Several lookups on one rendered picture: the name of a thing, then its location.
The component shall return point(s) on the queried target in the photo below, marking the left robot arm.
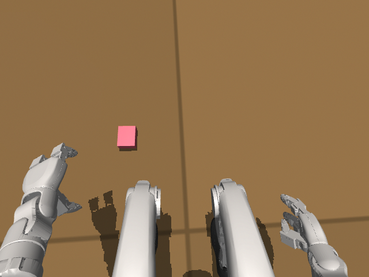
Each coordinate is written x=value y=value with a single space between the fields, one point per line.
x=25 y=244

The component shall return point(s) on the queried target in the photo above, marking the small box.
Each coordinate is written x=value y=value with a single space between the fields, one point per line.
x=127 y=137

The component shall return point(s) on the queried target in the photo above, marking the right robot foot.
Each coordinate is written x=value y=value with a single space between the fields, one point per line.
x=222 y=271

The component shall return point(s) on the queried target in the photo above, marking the right robot hand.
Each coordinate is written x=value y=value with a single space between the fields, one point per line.
x=307 y=230

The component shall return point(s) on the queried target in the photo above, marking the left robot hand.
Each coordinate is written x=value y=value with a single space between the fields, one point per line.
x=49 y=173

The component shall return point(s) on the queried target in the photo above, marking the right robot arm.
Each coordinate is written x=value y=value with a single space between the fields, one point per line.
x=325 y=262

